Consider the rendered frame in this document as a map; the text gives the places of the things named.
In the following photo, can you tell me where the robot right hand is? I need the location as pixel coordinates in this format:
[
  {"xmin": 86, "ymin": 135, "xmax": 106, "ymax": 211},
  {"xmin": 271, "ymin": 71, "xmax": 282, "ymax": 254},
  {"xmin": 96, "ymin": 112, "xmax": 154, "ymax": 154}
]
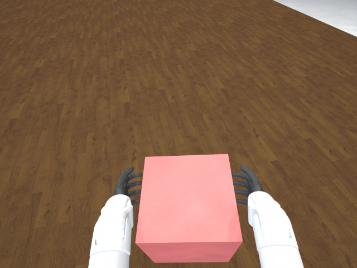
[{"xmin": 231, "ymin": 165, "xmax": 264, "ymax": 205}]

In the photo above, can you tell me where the carton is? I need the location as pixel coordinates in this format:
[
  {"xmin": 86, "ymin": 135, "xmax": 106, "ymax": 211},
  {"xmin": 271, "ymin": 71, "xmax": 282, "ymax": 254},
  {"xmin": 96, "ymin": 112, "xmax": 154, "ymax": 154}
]
[{"xmin": 136, "ymin": 154, "xmax": 243, "ymax": 263}]

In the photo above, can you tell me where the robot left hand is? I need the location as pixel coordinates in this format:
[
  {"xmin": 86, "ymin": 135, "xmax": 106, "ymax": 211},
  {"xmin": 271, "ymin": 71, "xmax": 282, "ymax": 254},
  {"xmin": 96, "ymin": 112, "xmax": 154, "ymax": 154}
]
[{"xmin": 113, "ymin": 166, "xmax": 142, "ymax": 205}]

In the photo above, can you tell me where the robot left forearm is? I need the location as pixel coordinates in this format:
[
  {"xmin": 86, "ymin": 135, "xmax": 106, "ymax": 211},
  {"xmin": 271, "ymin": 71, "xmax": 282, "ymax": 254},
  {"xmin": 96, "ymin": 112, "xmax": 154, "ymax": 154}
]
[{"xmin": 88, "ymin": 194, "xmax": 133, "ymax": 268}]

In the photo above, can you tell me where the robot right forearm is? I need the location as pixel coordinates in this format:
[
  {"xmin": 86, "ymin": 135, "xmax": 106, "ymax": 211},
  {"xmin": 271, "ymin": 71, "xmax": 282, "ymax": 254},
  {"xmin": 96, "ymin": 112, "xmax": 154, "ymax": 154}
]
[{"xmin": 248, "ymin": 191, "xmax": 304, "ymax": 268}]

